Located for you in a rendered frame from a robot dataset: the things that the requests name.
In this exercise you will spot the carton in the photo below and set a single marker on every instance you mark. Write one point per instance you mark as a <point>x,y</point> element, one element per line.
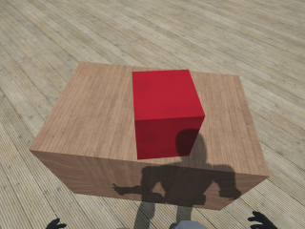
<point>167,113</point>

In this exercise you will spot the left robot hand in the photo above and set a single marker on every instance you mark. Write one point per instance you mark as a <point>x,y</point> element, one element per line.
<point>53,224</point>

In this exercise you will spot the right robot hand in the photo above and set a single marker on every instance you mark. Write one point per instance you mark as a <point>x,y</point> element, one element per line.
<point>266,223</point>

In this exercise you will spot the pedestal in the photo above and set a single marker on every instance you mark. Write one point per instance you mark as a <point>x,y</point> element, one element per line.
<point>88,141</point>

